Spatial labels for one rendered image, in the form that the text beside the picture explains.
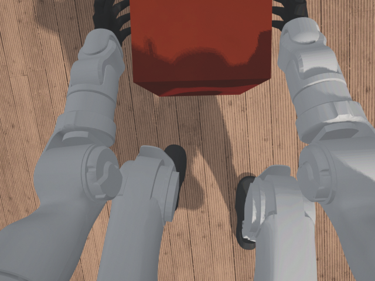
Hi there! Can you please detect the right robot hand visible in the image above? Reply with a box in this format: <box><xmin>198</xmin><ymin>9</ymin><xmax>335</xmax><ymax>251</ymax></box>
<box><xmin>272</xmin><ymin>0</ymin><xmax>308</xmax><ymax>32</ymax></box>

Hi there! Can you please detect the robot left shin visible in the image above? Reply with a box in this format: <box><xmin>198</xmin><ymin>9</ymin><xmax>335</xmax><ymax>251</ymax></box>
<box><xmin>112</xmin><ymin>145</ymin><xmax>176</xmax><ymax>201</ymax></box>

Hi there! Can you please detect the robot left forearm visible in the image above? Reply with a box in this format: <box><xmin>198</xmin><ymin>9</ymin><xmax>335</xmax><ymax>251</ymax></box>
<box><xmin>33</xmin><ymin>29</ymin><xmax>125</xmax><ymax>186</ymax></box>

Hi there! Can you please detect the left robot hand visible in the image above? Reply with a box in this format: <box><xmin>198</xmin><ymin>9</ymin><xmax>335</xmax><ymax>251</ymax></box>
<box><xmin>93</xmin><ymin>0</ymin><xmax>131</xmax><ymax>47</ymax></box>

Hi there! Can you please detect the robot left upper arm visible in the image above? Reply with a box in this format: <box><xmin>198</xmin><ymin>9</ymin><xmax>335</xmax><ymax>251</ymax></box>
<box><xmin>0</xmin><ymin>143</ymin><xmax>122</xmax><ymax>281</ymax></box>

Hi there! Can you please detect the carton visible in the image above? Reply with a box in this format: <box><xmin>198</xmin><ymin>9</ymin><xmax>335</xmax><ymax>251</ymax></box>
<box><xmin>129</xmin><ymin>0</ymin><xmax>272</xmax><ymax>97</ymax></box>

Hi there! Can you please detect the robot right upper arm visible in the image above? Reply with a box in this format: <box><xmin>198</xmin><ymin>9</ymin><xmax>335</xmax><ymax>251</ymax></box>
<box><xmin>296</xmin><ymin>136</ymin><xmax>375</xmax><ymax>281</ymax></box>

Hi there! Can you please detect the robot right forearm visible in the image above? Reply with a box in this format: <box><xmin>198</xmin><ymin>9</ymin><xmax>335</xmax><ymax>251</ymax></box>
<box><xmin>277</xmin><ymin>17</ymin><xmax>375</xmax><ymax>144</ymax></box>

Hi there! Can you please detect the robot left thigh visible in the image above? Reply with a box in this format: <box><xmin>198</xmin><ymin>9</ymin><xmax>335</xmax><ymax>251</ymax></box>
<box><xmin>97</xmin><ymin>156</ymin><xmax>179</xmax><ymax>281</ymax></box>

